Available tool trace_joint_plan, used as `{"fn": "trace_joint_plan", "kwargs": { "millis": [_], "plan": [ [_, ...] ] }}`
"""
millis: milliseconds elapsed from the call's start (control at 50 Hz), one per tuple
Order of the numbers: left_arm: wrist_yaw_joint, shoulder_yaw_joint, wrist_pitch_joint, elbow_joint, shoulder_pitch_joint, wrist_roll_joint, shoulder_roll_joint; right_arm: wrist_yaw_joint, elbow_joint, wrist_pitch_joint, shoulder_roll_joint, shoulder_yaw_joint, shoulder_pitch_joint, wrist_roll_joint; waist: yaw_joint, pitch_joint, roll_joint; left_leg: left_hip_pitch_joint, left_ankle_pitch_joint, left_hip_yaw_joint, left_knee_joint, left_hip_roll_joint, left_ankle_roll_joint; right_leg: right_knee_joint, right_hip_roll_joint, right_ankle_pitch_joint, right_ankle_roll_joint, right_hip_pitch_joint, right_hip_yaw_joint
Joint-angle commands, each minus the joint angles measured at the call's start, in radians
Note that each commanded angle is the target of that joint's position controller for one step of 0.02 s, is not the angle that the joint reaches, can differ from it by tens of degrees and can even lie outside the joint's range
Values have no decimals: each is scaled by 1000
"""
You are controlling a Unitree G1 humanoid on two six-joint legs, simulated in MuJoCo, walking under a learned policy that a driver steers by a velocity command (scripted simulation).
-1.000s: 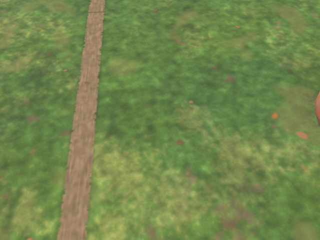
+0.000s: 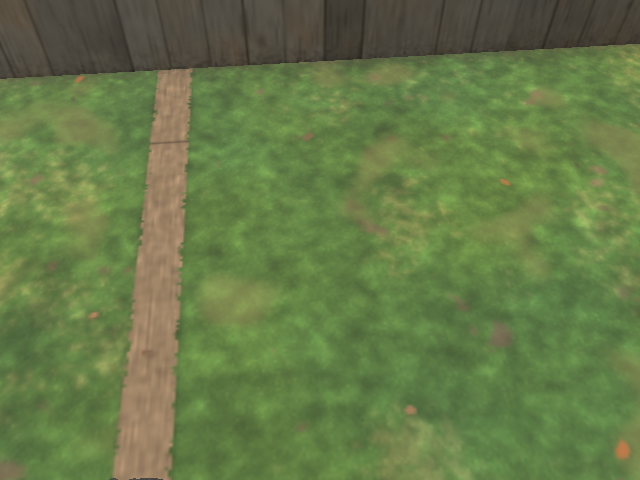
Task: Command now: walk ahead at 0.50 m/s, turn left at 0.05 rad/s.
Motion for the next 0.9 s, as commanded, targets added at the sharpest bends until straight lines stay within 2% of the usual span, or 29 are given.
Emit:
{"fn": "trace_joint_plan", "kwargs": {
  "millis": [20,40,60,80,100,120,140,160,180,200,240,280,360,440,500,540,560,580,600,620,640,660,680,700,720,760,800,860,900],
  "plan": [
    [-5,44,-23,-51,25,1,137,-8,-29,8,-178,-41,-11,5,96,-2,138,1,770,-103,143,292,134,-27,45,-91,-46,131,-31],
    [3,70,-23,1,194,2,182,-6,-34,13,-158,-32,-27,2,179,-97,123,-69,830,-75,334,236,107,-35,66,-75,-73,366,-42],
    [15,92,-23,38,384,18,259,-5,-58,14,-123,-14,-17,-13,234,-252,16,-302,546,-40,652,169,73,-5,-117,-82,-134,701,160],
    [12,103,-20,61,443,21,320,6,-60,-8,33,29,125,-7,157,-394,-256,-697,-180,-75,1004,-23,12,-128,-357,-274,-291,1029,643],
    [14,75,-21,55,431,14,218,8,-48,-29,-85,2,55,23,199,-375,-164,-797,-243,-220,1129,12,27,-214,-338,-390,-259,989,708],
    [20,62,-26,42,341,11,172,7,-81,-39,-143,-16,-44,44,187,-221,-126,-862,-160,-203,1144,64,43,-231,-311,-358,-201,856,540],
    [21,51,-30,27,256,15,142,-2,-91,-39,-144,-18,-94,40,152,-145,-45,-823,-59,-179,1101,122,45,-260,-278,-280,-169,702,415],
    [19,43,-34,26,201,21,107,-9,-92,-31,-134,-26,-115,25,123,-83,-27,-777,3,-176,1044,152,44,-297,-243,-215,-147,576,319],
    [19,36,-38,31,177,33,86,-9,-84,-15,-113,-31,-85,22,88,-65,-53,-711,45,-186,1011,178,46,-329,-215,-180,-130,500,240],
    [18,37,-40,40,174,36,79,-8,-78,0,-85,-30,-63,24,73,-52,-61,-676,63,-185,991,186,47,-358,-202,-162,-127,458,193],
    [24,44,-46,58,183,34,102,-8,-85,22,-57,-30,-70,25,57,-13,-44,-696,100,-183,954,194,44,-396,-197,-98,-132,416,107],
    [36,52,-47,68,197,37,126,-8,-107,33,-61,-34,-120,18,60,16,-20,-764,186,-196,892,193,34,-413,-197,-45,-133,425,45],
    [54,54,-39,74,216,37,144,11,-141,25,-56,-33,-217,9,78,41,-8,-799,381,-165,680,173,23,-423,-170,25,-106,470,-79],
    [65,59,-22,91,290,26,165,37,-200,22,-32,-15,-364,5,134,87,16,-821,424,-79,520,159,33,-414,-191,68,-95,569,-152],
    [67,60,9,110,325,15,175,55,-244,19,-18,-8,-423,-6,137,106,10,-786,338,-14,425,109,47,-302,-207,369,-90,637,-189],
    [73,66,24,107,309,4,206,64,-252,17,-51,-20,-373,-9,93,41,-45,-670,258,24,407,49,73,-181,-214,653,-73,676,-191],
    [76,69,29,103,286,-1,217,66,-235,15,-84,-34,-292,-9,44,-11,-66,-573,241,31,385,17,91,-80,-206,733,-57,686,-188],
    [76,67,32,96,254,-5,218,63,-199,11,-130,-57,-162,-9,-31,-79,-53,-399,345,27,288,-13,119,81,-171,694,-25,654,-199],
    [74,61,24,87,268,6,206,42,-179,14,-205,-81,-78,-18,-66,-154,19,-160,681,-71,266,55,154,302,-114,453,28,496,-210],
    [56,23,10,65,359,59,74,20,-172,20,-285,-82,-61,-40,25,-291,294,225,1287,-392,419,333,308,687,36,-613,90,122,-188],
    [36,12,-10,106,443,11,89,27,-177,16,-230,-55,-12,-42,10,-532,220,325,1232,-654,336,484,460,868,91,-794,98,55,69],
    [31,34,-12,95,332,-32,151,31,-185,19,-185,-46,-51,-36,-19,-446,125,213,1124,-521,283,414,407,869,39,-721,88,29,113],
    [37,31,-8,65,245,-33,140,30,-191,16,-155,-38,-146,-13,3,-283,99,74,969,-408,247,362,346,799,0,-643,82,-37,77],
    [52,34,4,74,208,-11,136,28,-200,13,-114,-24,-216,-8,30,-191,35,-83,871,-350,198,323,305,729,-32,-580,87,-12,68],
    [64,41,24,79,219,3,138,26,-203,11,-94,-16,-267,-16,71,-153,34,-221,819,-304,156,300,287,670,-52,-533,91,74,74],
    [77,39,58,93,268,10,105,30,-199,7,-103,-17,-308,-42,118,-138,73,-371,776,-242,108,270,275,553,-49,-485,96,209,60],
    [86,35,69,99,271,13,89,22,-188,7,-112,-18,-320,-50,129,-143,105,-412,763,-193,95,247,267,413,-39,-449,103,259,48],
    [87,34,83,99,224,15,102,6,-173,21,-121,-17,-317,-43,111,-163,133,-406,523,-183,64,233,238,267,-29,-324,101,306,41],
    [84,35,90,98,188,15,111,0,-161,32,-112,-10,-318,-40,99,-134,141,-424,281,-196,41,225,216,195,-23,-291,96,331,35]
  ]
}}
